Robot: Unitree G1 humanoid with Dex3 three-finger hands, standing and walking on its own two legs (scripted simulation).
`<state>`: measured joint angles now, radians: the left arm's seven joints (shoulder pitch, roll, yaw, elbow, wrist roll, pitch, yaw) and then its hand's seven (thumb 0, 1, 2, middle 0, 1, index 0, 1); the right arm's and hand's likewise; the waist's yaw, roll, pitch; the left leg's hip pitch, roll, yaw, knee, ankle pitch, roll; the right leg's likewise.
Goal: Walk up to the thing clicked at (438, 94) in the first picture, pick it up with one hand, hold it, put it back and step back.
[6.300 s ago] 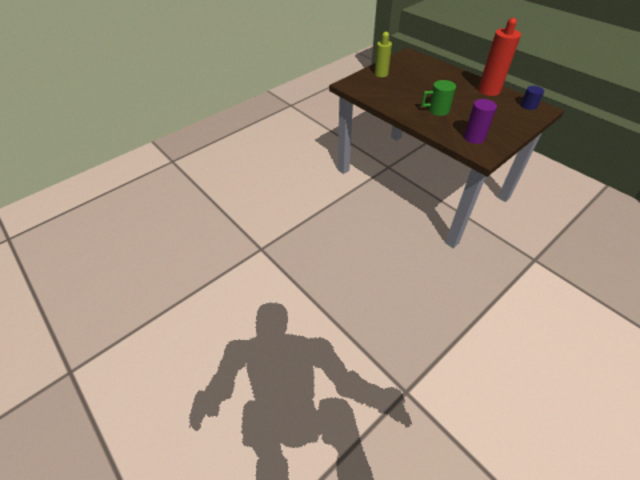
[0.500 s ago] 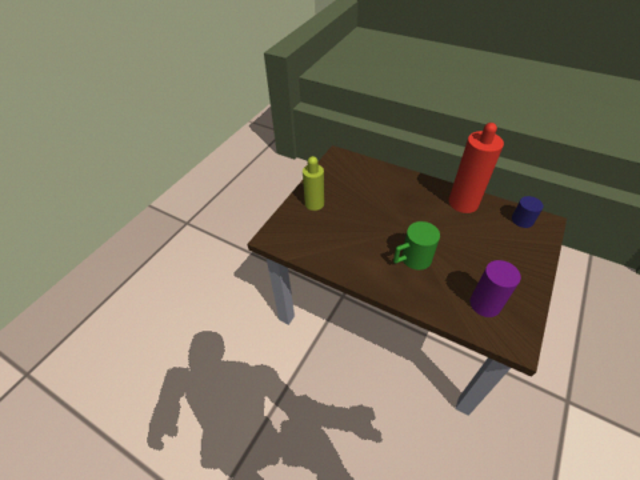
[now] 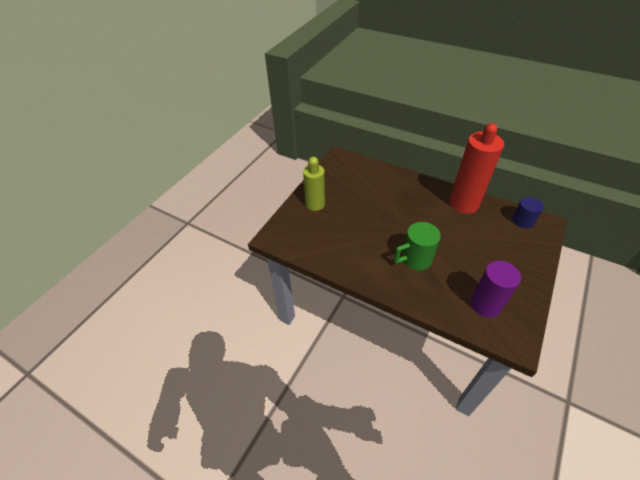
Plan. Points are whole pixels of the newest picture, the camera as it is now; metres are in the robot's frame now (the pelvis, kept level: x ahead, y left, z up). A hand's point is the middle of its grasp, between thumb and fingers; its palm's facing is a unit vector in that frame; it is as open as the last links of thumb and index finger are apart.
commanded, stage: stand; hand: left
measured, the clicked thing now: (414, 248) +0.67 -0.22 -0.29
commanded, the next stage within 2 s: walk up in 0.98 s
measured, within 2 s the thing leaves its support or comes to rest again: neither
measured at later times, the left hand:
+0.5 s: hand out of the picture +0.07 +0.26 -0.16, palm faces -0.02 -0.94 -0.35, open 7.3 cm
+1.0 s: hand out of the picture +0.07 +0.26 -0.16, palm faces -0.03 -0.94 -0.34, open 7.3 cm
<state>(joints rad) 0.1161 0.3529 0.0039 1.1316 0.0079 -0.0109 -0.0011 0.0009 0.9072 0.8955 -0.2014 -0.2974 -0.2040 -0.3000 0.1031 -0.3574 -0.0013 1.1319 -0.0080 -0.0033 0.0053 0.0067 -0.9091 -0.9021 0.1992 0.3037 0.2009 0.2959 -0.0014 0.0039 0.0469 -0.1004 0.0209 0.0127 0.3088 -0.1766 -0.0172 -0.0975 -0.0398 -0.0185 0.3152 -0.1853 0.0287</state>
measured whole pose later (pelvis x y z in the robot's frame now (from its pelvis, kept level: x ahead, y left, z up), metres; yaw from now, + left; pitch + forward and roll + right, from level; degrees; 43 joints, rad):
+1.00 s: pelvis +0.00 +0.00 +0.00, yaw +0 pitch -2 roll +0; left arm 0.13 0.36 0.01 1.10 0.02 0.00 -0.01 0.00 0.91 0.90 -0.20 -0.30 -0.20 -0.30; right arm 0.11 -0.35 -0.01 1.12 -0.01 0.00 0.01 0.01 -0.91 -0.90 0.20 0.30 0.20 0.30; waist 0.01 0.00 0.05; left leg -0.11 0.02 0.02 0.32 -0.19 -0.01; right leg -0.12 -0.04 -0.01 0.34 -0.19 0.03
